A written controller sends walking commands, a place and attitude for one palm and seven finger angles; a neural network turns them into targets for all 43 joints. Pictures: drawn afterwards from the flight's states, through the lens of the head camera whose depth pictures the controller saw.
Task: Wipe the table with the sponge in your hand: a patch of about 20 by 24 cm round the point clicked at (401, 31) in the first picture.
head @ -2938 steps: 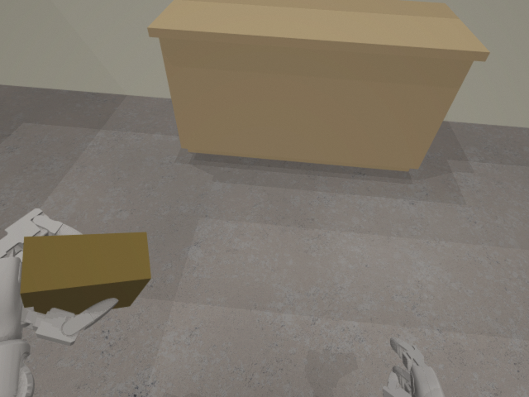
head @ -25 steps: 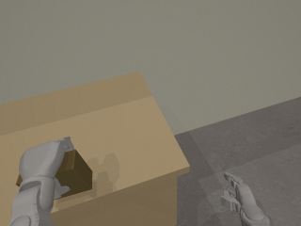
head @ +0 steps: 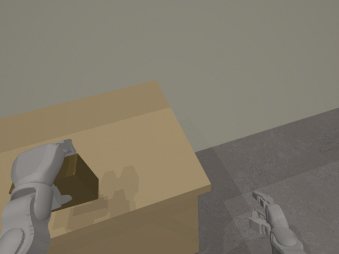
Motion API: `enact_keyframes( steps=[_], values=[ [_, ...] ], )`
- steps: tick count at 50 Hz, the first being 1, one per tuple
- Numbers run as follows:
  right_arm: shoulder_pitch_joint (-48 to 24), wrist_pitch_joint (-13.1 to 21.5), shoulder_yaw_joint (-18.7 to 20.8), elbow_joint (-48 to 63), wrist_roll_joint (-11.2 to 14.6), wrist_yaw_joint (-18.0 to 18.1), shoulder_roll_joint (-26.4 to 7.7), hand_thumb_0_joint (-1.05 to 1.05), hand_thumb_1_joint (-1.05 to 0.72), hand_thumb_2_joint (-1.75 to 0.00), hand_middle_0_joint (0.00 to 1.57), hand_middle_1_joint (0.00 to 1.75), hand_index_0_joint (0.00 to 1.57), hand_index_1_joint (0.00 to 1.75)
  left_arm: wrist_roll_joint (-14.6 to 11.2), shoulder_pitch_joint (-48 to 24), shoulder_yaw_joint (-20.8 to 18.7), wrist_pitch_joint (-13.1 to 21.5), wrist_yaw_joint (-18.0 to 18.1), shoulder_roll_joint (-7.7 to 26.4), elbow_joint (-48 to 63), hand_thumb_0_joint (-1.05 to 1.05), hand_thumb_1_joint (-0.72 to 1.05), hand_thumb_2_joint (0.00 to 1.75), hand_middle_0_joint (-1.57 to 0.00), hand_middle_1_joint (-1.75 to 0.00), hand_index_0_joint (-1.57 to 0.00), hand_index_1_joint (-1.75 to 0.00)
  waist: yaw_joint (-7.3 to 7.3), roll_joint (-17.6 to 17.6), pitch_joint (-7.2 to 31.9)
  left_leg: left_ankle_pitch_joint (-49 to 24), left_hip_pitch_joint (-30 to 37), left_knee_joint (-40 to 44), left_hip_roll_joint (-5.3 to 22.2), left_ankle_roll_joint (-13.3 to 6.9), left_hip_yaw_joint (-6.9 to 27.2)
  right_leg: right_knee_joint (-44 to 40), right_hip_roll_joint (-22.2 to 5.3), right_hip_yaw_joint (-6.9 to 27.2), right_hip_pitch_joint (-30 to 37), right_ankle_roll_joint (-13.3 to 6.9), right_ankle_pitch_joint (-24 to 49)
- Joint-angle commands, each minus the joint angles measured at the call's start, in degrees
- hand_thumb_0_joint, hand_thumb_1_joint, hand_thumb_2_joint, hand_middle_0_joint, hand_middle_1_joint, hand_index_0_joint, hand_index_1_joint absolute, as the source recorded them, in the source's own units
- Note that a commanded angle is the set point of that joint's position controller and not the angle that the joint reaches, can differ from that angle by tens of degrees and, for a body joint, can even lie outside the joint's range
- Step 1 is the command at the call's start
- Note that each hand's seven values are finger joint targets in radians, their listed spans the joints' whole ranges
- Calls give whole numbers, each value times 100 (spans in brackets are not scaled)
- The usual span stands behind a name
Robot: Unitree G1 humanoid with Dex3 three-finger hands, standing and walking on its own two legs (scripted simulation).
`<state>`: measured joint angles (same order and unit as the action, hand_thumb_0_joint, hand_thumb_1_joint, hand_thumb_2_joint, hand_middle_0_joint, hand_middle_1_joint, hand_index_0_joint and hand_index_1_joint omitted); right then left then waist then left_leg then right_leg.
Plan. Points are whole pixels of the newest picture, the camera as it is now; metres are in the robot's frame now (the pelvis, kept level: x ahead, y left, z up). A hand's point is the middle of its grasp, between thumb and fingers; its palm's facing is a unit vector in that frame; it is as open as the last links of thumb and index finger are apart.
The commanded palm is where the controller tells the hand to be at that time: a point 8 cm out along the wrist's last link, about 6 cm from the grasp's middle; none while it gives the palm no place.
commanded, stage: lift the sponge slowly off the table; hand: left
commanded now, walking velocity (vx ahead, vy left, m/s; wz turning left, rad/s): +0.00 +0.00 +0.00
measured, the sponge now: (63, 188) +0.21 +0.29 +0.09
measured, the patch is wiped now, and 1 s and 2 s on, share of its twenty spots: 0.95 0.95 0.95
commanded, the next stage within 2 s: bring the sponge back beside the body in 0.42 s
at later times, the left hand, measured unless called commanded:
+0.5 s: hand (51, 164) +0.22 +0.29 +0.16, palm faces +0.17 -0.12 -0.98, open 9.7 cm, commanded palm +0.18 +0.28 +0.23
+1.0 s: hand (51, 170) +0.21 +0.29 +0.15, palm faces +0.14 -0.14 -0.98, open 9.7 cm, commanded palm +0.17 +0.29 +0.22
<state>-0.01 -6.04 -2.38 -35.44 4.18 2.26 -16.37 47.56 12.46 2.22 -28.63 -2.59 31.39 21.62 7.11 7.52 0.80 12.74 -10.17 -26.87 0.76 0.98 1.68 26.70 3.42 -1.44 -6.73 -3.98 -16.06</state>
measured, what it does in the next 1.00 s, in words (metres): stands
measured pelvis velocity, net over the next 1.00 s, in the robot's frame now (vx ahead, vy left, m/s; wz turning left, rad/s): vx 0.00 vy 0.01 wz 0.00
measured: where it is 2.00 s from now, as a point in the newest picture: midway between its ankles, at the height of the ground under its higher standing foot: outside the picture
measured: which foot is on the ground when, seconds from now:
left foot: down 0.00-1.00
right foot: down 0.00-1.00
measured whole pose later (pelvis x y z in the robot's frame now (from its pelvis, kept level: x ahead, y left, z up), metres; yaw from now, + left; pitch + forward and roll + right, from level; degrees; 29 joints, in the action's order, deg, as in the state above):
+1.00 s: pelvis +0.00 +0.01 +0.00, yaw +0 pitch -3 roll +0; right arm -0.6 -6.4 -3.9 -34.0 4.4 2.2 -15.5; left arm 45.6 11.8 1.3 -30.8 -3.6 31.6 25.5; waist 7.6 7.3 0.6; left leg 12.6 -11.3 -26.9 -0.1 0.1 1.4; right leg 26.2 2.6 -1.0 -7.6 -2.9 -15.6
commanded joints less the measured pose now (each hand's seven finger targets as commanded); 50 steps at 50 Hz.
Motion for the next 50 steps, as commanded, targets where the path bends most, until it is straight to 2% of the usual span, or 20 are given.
enact_keyframes(
  steps=[1, 2, 3, 4, 5, 7, 10, 12, 13, 17, 18, 21, 28, 32, 35, 37, 43, 45, 47, 50],
  values=[
    [-1430, 406, 161, 1095, -15, 80, -414, 0, -90, -90, 20, 30, 20, 30, 205, -1521, -866, 127, 278, 1276, 1219, 0, 10, 130, -120, -160, -120, -160, 4, -360, 872, -1005, 404, 159, -303, -384, 101, -609, -220, 658, -69, 75, 1158],
    [-1470, 429, 155, 1094, -15, 96, -433, 0, -90, -90, 20, 30, 20, 30, 220, -1639, -978, 115, 279, 1408, 1266, 0, 10, 130, -120, -160, -120, -160, 11, -296, 811, -945, 411, 213, -298, -367, 152, -660, -171, 741, -133, 24, 964],
    [-1446, 447, 138, 1115, -12, 112, -403, 0, -90, -90, 20, 30, 20, 30, 187, -1776, -724, 129, 261, 1151, 1178, 0, 10, 130, -120, -160, -120, -160, -33, -418, 779, -887, 379, 218, -296, -375, 110, -650, -193, 592, -124, 66, 909],
    [-1409, 455, 148, 1045, -4, 126, -430, 0, -90, -90, 20, 30, 20, 30, 208, -1918, -890, 139, 272, 1357, 1025, 0, 10, 130, -120, -160, -120, -160, -35, -466, 751, -816, 393, 247, -283, -361, 129, -703, -188, 642, -188, 70, 783],
    [-1433, 463, 149, 1055, -29, 139, -425, 0, -90, -90, 20, 30, 20, 30, 221, -1952, -781, 142, 262, 1250, 984, 0, 10, 130, -120, -160, -120, -160, -13, -457, 814, -861, 408, 223, -294, -376, 105, -686, -198, 631, -141, 64, 877],
    [-1548, 490, 129, 1104, -20, 135, -423, 0, -90, -90, 20, 30, 20, 30, 226, -2066, -921, 131, 271, 1424, 1245, 0, 10, 130, -120, -160, -120, -160, 53, -196, 964, -894, 458, 297, -311, -348, 153, -683, -180, 735, -43, 4, 850],
    [-1455, 458, 131, 1069, -18, 110, -417, 0, -90, -90, 20, 30, 20, 30, 170, -1985, -954, 85, 272, 1395, 1041, 0, 10, 130, -120, -160, -120, -160, 66, -375, 1008, -1021, 392, 275, -289, -342, 125, -619, -203, 625, 58, 26, 1086],
    [-1538, 441, 127, 1098, -29, 81, -453, 0, -90, -90, 20, 30, 20, 30, 136, -1796, -1297, 10, 272, 1701, 1161, 0, 10, 130, -120, -160, -120, -160, 150, -263, 1120, -1090, 365, 255, -303, -326, 147, -581, -192, 809, 146, -15, 1219],
    [-1500, 414, 99, 1144, -14, 68, -414, 0, -90, -90, 20, 30, 20, 30, 74, -1746, -1122, -22, 247, 1477, 1187, 0, 10, 130, -120, -160, -120, -160, 112, -377, 1124, -1147, 284, 219, -300, -326, 107, -502, -220, 669, 212, 20, 1349],
    [-1544, 330, 93, 1170, 8, 26, -460, 0, -90, -90, 20, 30, 20, 30, -56, -1484, -1363, -171, 178, 1639, 1240, 0, 10, 130, -120, -160, -120, -160, 124, -413, 1052, -1195, 219, 156, -287, -312, 119, -475, -209, 774, 125, 29, 1542],
    [-1502, 304, 72, 1192, 35, 25, -436, 0, -90, -90, 20, 30, 20, 30, -113, -1430, -1129, -202, 136, 1379, 1152, 0, 10, 130, -120, -160, -120, -160, 68, -420, 915, -1133, 167, 172, -261, -316, 78, -478, -225, 611, 43, 66, 1425],
    [-1480, 295, 92, 1211, 49, 35, -447, 0, -90, -90, 20, 30, 20, 30, -156, -1363, -1049, -190, 71, 1312, 1256, 0, 10, 130, -120, -160, -120, -160, 36, -547, 948, -1071, 208, 141, -247, -337, 91, -469, -244, 590, -26, 108, 1387],
    [-1401, 428, 82, 1208, -1, 156, -432, 0, -90, -90, 20, 30, 20, 30, 101, -2093, -927, -35, 144, 1421, 1415, 0, 10, 130, -120, -160, -120, -160, -18, -373, 987, -991, 367, 178, -265, -351, 137, -546, -201, 557, -114, 42, 1034],
    [-1488, 434, 112, 1198, -11, 128, -433, 0, -90, -90, 20, 30, 20, 30, 190, -1899, -1174, 20, 234, 1632, 1594, 0, 10, 130, -120, -160, -120, -160, 101, -101, 1165, -1134, 452, 256, -276, -325, 201, -535, -154, 678, 62, -43, 1110],
    [-1403, 383, 108, 1200, -15, 52, -400, 0, -90, -90, 20, 30, 20, 30, 91, -1491, -1017, -11, 235, 1331, 1537, 0, 10, 130, -120, -160, -120, -160, 113, -254, 1110, -1292, 395, 262, -241, -313, 177, -481, -176, 466, 125, -7, 1332],
    [-1517, 363, 96, 1217, 1, 32, -419, 0, -90, -90, 20, 30, 20, 30, 72, -1426, -1154, -88, 237, 1411, 1540, 0, 10, 130, -120, -160, -120, -160, 119, -156, 1027, -1204, 353, 293, -225, -296, 190, -511, -138, 604, 57, -39, 1238],
    [-1455, 305, 57, 1243, 14, 49, -427, 0, -90, -90, 20, 30, 20, 30, -1, -1370, -931, -164, 195, 1181, 1425, 0, 10, 130, -120, -160, -120, -160, 38, -361, 971, -1043, 283, 260, -205, -315, 142, -509, -170, 474, -29, 23, 1083],
    [-1442, 288, 74, 1230, 3, 53, -442, 0, -90, -90, 20, 30, 20, 30, 2, -1206, -1003, -156, 179, 1271, 1411, 0, 10, 130, -120, -160, -120, -160, 55, -493, 1001, -1086, 308, 225, -215, -335, 147, -515, -189, 495, 1, 44, 1172],
    [-1521, 315, 70, 1254, -6, 57, -449, 0, -90, -90, 20, 30, 20, 30, 62, -1338, -1143, -137, 201, 1459, 1706, 0, 10, 130, -120, -160, -120, -160, 67, -237, 1095, -1136, 361, 219, -228, -326, 189, -499, -159, 636, 28, -10, 1227],
    [-1382, 315, 83, 1223, -16, 63, -429, 0, -90, -90, 20, 30, 20, 30, 85, -1195, -1035, -96, 200, 1335, 1559, 0, 10, 130, -120, -160, -120, -160, 55, -373, 1053, -1182, 344, 188, -230, -336, 163, -482, -183, 474, 37, 32, 1237]
  ],
)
